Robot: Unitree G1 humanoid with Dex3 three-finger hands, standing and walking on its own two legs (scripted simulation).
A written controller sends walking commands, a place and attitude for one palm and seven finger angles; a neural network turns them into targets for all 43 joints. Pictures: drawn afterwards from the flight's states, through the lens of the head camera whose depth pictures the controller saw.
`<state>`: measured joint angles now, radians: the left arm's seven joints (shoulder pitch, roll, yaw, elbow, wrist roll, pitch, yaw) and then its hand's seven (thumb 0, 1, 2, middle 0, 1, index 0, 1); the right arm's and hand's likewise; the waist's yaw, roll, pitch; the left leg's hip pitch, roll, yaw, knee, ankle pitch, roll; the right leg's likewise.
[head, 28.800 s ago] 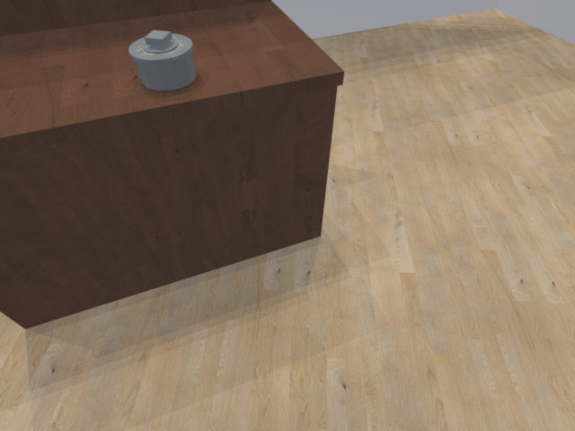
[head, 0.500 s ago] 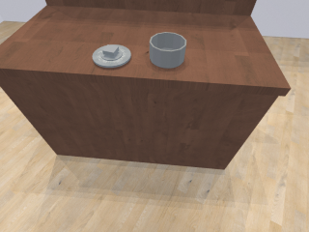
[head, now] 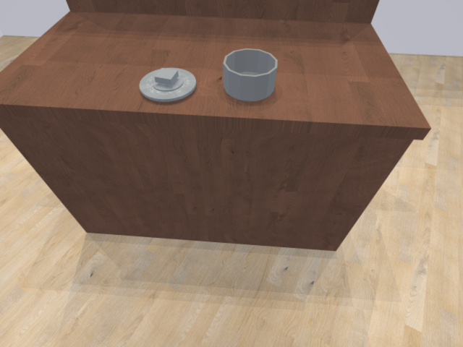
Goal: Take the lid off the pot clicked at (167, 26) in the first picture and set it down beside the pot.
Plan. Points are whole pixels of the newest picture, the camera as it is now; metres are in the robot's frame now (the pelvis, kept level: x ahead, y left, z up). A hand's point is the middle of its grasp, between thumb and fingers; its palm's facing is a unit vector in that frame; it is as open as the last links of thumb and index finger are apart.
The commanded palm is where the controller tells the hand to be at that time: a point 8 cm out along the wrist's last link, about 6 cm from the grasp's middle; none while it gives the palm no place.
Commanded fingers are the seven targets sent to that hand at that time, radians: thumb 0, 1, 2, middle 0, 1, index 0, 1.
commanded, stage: let the arm hang, fingers relaxed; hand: left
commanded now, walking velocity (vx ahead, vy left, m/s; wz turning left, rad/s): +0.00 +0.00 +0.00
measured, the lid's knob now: (166, 76) +0.76 +0.21 +0.05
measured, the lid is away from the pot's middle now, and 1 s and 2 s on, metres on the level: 0.23 0.23 0.23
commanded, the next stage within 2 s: look to check the result in 0.58 s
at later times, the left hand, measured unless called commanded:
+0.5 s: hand out of the picture -0.03 +0.16 -0.18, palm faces +0.04 -0.98 -0.18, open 7.4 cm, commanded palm none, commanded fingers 0.00 0.90 0.90 -0.20 -0.30 -0.20 -0.30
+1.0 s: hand out of the picture -0.02 +0.16 -0.17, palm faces +0.03 -0.98 -0.19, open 7.3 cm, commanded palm none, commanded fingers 0.00 0.90 0.90 -0.20 -0.30 -0.20 -0.30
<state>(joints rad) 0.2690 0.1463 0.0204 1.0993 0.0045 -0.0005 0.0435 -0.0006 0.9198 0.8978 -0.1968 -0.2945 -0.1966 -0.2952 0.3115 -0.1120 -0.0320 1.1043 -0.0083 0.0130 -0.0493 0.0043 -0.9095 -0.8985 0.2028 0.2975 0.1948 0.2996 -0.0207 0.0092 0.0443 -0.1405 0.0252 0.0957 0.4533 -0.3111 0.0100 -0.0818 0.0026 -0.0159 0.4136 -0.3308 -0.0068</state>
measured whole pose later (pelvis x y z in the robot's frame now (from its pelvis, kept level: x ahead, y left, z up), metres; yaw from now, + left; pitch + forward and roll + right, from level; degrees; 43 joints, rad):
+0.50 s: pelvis -0.01 +0.00 +0.00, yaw +0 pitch +0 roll +0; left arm 0.30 0.12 0.01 1.13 0.01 -0.01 0.04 0.00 0.92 0.90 -0.20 -0.29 -0.20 -0.30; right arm 0.31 -0.11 -0.03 1.12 -0.01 0.01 -0.05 0.01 -0.91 -0.90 0.20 0.30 0.19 0.30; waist -0.01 0.01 0.04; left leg -0.15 0.02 0.10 0.44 -0.29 0.01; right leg -0.10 0.00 -0.01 0.41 -0.31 -0.01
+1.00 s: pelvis -0.01 +0.00 +0.00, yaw +0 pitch +0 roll +0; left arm 0.29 0.12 0.02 1.13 0.01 -0.01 0.05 0.01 0.92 0.90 -0.20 -0.29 -0.20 -0.30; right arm 0.30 -0.11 -0.03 1.12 -0.01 0.01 -0.05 0.01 -0.91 -0.90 0.20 0.30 0.19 0.30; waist -0.02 0.01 0.05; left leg -0.16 0.03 0.10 0.43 -0.28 0.01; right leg -0.11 0.01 -0.01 0.41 -0.31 -0.01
